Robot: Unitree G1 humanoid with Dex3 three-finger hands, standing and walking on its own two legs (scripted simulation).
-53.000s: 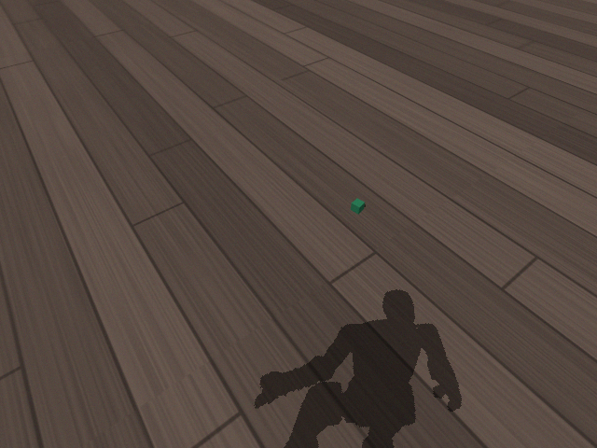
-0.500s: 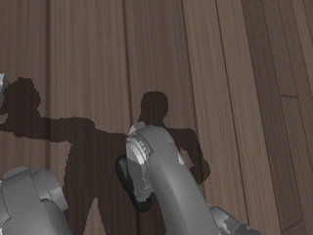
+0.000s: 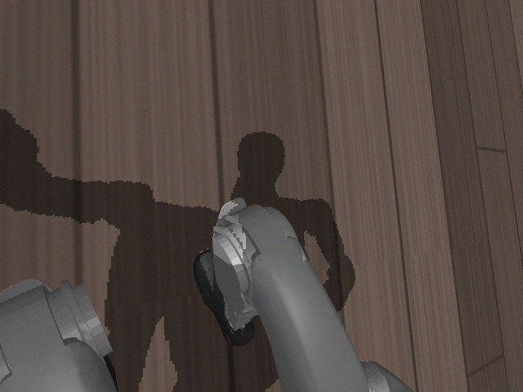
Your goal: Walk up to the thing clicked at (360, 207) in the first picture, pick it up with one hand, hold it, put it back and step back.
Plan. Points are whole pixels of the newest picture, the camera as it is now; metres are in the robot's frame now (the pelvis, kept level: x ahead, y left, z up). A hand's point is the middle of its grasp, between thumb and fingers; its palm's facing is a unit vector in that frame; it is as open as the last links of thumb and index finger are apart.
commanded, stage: close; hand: left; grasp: from above
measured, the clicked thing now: out of the picture +0.47 +0.24 -0.29
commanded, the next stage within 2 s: none
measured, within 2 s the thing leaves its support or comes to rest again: neither
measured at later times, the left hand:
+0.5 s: hand out of the picture +0.48 +0.24 -0.27, palm faces -0.41 -0.06 -0.91, open 11.1 cm
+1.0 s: hand out of the picture +0.44 +0.22 -0.27, palm faces -0.43 +0.00 -0.90, open 9.6 cm
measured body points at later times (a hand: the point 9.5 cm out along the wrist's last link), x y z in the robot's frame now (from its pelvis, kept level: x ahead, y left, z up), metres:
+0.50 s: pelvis -0.01 +0.00 +0.00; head +0.29 +0.12 +0.32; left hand +0.49 +0.24 -0.21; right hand +0.03 -0.25 -0.04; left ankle +0.05 +0.12 -0.28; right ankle +0.13 -0.13 -0.28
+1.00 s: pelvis -0.01 +0.00 +0.00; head +0.26 +0.13 +0.33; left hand +0.46 +0.22 -0.22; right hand +0.03 -0.25 -0.04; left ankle +0.05 +0.12 -0.28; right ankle +0.13 -0.13 -0.28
